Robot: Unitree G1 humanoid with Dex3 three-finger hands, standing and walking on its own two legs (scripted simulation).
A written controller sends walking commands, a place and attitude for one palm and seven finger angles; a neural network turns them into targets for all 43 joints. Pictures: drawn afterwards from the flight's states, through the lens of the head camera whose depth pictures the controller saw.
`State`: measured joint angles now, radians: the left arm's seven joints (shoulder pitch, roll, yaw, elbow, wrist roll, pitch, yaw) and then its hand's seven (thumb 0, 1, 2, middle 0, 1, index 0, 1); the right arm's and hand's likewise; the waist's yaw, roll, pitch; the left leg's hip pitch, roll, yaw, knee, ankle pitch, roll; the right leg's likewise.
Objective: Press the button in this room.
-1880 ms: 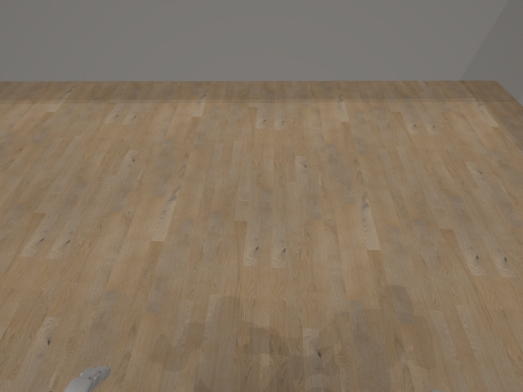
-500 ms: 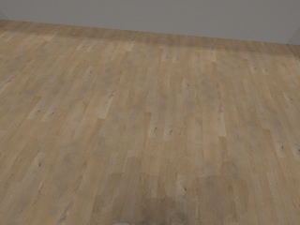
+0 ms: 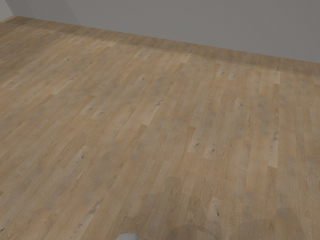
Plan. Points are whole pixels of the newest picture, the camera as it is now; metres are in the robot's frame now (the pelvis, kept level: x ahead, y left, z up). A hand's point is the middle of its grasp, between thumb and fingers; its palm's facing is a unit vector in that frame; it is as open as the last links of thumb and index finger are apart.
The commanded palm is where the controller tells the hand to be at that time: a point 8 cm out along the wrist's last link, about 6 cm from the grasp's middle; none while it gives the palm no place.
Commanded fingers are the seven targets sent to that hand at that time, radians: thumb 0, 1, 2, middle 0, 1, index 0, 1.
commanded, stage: turn or walk to find it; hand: left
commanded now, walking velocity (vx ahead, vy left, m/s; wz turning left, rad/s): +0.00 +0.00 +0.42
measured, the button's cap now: out of the picture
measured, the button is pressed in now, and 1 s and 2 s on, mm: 0 0 0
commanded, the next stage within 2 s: none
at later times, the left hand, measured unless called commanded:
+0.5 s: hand out of the picture +0.01 +0.27 -0.16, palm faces +0.23 -0.94 -0.25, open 7.4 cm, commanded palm none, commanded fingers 0.00 0.90 0.90 -0.20 -0.30 -0.20 -0.30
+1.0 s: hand out of the picture -0.10 +0.20 -0.16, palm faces +0.44 -0.86 -0.24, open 7.4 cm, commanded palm none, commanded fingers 0.00 0.90 0.90 -0.20 -0.30 -0.20 -0.30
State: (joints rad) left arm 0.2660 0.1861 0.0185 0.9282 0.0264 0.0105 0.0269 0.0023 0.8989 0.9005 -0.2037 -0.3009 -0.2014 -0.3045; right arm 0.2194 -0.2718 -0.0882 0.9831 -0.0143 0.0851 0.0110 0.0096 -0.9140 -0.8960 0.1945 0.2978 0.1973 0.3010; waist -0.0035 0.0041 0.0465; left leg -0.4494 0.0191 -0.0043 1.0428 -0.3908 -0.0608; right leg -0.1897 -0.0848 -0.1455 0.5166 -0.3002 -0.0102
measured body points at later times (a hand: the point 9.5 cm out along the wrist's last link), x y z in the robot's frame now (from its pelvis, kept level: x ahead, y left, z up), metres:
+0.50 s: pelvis -0.04 +0.05 +0.00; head -0.02 +0.06 +0.45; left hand +0.00 +0.32 -0.14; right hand +0.07 -0.18 -0.14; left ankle -0.03 +0.14 -0.74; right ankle -0.01 -0.10 -0.68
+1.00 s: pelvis -0.07 +0.00 +0.00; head -0.05 +0.00 +0.45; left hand -0.12 +0.24 -0.14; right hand +0.06 -0.23 -0.15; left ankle -0.15 +0.13 -0.68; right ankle -0.02 -0.09 -0.74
